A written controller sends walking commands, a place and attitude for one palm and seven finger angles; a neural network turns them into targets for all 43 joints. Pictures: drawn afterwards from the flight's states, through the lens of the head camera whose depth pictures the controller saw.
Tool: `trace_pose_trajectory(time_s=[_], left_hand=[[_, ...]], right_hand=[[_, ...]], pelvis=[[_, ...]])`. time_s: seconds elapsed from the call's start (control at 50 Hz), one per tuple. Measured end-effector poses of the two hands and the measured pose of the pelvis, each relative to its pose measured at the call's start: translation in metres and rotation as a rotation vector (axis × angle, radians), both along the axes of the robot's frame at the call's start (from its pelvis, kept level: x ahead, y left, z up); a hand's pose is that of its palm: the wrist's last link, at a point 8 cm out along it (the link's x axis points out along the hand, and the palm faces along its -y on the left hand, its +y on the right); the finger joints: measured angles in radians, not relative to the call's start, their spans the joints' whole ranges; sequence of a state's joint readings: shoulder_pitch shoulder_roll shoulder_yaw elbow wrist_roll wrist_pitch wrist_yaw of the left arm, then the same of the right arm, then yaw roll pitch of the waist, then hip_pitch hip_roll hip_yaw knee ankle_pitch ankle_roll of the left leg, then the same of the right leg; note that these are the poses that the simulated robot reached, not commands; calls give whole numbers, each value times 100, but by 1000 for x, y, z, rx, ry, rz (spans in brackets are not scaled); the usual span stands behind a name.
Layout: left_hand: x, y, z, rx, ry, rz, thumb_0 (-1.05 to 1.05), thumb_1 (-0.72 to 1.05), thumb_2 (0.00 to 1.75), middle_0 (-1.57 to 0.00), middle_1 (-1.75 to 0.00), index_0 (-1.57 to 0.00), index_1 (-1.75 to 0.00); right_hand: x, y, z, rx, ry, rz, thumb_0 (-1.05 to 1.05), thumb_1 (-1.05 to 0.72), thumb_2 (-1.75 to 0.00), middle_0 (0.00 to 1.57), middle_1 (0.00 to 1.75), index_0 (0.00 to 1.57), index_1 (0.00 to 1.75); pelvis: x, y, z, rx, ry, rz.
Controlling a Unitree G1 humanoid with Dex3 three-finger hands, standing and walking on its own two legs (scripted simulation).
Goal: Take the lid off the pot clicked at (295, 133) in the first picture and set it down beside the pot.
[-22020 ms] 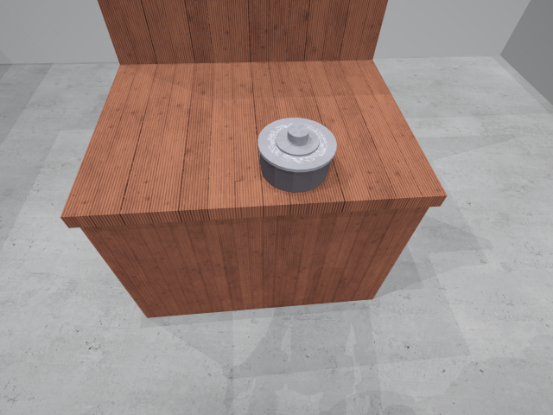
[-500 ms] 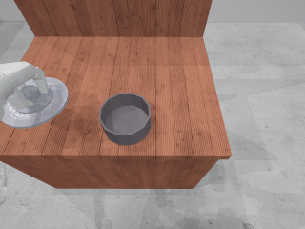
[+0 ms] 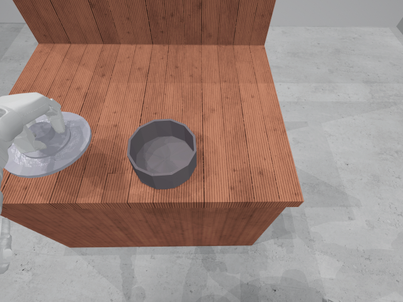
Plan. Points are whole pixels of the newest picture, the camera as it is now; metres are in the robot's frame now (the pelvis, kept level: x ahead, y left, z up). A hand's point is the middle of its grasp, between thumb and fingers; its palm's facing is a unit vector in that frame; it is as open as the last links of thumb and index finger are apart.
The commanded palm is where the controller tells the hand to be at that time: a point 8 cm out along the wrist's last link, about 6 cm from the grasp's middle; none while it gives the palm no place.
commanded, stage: lower the lid onto the table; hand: left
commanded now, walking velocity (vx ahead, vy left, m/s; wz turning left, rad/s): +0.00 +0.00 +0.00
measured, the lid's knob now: (41, 132) +0.43 +0.34 +0.05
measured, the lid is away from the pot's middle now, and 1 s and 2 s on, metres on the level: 0.24 0.24 0.25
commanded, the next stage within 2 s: open the fingers wide in 1.78 s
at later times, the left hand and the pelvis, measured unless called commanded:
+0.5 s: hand (47, 137) +0.43 +0.33 +0.05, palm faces -0.47 -0.10 -0.88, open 7.4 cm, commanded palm +0.45 +0.33 +0.11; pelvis +0.00 +0.01 +0.00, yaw -1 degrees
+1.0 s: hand (51, 147) +0.42 +0.34 +0.01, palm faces -0.50 -0.10 -0.86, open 7.4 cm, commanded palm +0.46 +0.34 +0.07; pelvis +0.00 +0.01 -0.01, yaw -2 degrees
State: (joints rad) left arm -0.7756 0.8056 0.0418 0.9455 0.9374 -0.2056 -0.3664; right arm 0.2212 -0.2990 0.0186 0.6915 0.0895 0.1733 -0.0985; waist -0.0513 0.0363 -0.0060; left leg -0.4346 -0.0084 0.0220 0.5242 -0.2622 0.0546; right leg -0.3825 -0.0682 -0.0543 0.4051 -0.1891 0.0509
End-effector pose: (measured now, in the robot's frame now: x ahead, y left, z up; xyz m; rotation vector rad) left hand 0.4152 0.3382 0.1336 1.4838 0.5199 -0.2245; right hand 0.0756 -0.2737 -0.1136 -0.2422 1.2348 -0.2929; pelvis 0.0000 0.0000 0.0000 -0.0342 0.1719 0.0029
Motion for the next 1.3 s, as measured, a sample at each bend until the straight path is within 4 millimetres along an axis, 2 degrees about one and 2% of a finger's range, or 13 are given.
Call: trace_pose_trajectory(time_s=[0.34, 0.58, 0.9, 1.3], left_hand=[[15, -4, -20, 0, 21, -20, 2, 19, 84, -64, -95, -70, -100], [16, -2, -35, -10, 28, -17, 2, 19, 84, -63, -95, -70, -100], [14, 2, -57, -11, 61, -27, 2, 19, 84, -63, -95, -70, -100], [22, 2, -84, -16, 70, -32, 2, 19, 84, -63, -95, -70, -100]], right_hand=[[-31, -2, -1, -22, 61, -57, 1, -90, -90, 21, 30, 21, 30], [-35, 1, -3, -23, 65, -73, 1, -90, -90, 21, 30, 21, 30], [-43, -4, -4, -61, 94, -76, 1, -90, -90, 21, 30, 21, 30], [-74, 1, -10, -73, 158, -111, 1, -90, -90, 21, 30, 21, 30]], pelvis=[[2, 5, -3, -4, 31, -16], [3, 6, -5, -6, 49, -22], [1, 8, -11, -14, 80, -23], [-5, 10, -22, -23, 124, -33]])
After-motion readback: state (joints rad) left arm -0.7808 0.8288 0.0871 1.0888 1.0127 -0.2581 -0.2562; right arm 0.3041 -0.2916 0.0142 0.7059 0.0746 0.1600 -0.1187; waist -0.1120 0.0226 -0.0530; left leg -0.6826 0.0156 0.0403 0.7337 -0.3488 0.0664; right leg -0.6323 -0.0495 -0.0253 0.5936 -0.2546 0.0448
